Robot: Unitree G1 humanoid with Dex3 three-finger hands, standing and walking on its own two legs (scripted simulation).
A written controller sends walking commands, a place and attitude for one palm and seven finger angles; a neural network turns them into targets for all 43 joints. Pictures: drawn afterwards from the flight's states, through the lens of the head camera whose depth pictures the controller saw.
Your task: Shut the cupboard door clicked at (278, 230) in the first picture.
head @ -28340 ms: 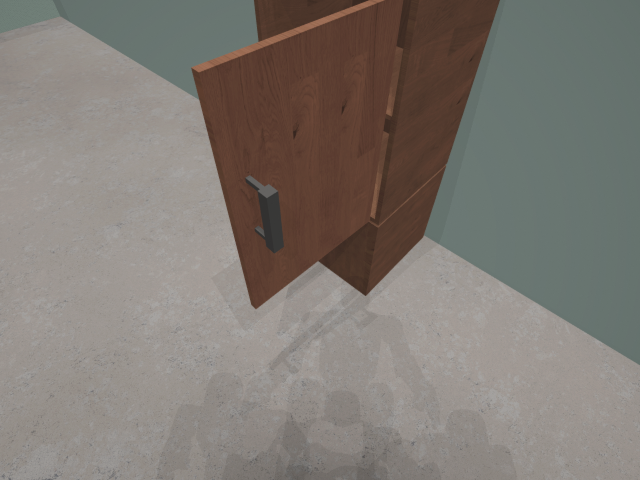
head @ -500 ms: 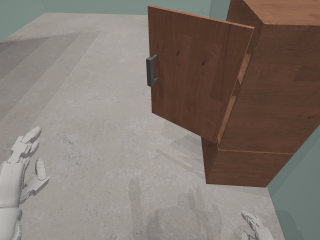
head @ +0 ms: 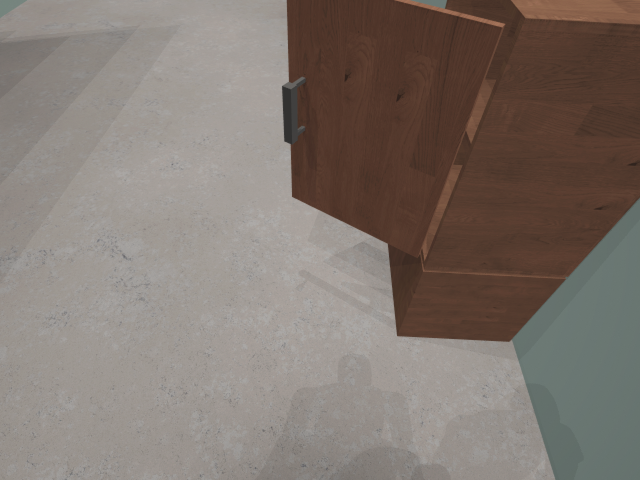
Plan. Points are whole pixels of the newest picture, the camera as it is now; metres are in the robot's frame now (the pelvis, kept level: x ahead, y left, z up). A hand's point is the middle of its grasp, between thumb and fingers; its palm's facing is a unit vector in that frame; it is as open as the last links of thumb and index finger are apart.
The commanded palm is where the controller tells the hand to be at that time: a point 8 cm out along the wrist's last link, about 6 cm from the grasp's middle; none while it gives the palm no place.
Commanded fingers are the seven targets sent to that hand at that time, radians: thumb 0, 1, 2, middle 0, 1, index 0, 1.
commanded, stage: let the arm hang, fingers relaxed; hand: left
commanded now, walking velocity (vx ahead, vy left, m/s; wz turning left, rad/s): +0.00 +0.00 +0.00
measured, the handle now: (295, 110) +0.89 +0.11 -0.03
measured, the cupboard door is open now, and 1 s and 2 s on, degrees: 59 59 59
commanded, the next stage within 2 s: look to check the result in 0.54 s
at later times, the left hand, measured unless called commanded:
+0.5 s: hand out of the picture +0.00 +0.16 -0.18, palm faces +0.01 -0.99 -0.15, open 7.4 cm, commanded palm none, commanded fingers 0.00 0.90 0.90 -0.20 -0.30 -0.20 -0.30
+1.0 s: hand out of the picture +0.03 +0.19 -0.17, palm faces -0.01 -0.98 -0.22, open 7.4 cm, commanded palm none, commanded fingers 0.00 0.90 0.90 -0.20 -0.30 -0.20 -0.30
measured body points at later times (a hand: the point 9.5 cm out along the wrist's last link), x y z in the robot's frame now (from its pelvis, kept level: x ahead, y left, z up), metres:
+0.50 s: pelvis +0.01 +0.00 +0.00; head +0.00 +0.01 +0.45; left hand +0.00 +0.21 -0.16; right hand -0.01 -0.22 -0.16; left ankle +0.05 +0.09 -0.74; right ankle +0.01 -0.12 -0.74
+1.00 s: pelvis +0.03 +0.00 +0.00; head +0.04 +0.01 +0.45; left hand +0.03 +0.25 -0.16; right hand +0.04 -0.24 -0.15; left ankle +0.05 +0.09 -0.74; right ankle +0.01 -0.12 -0.74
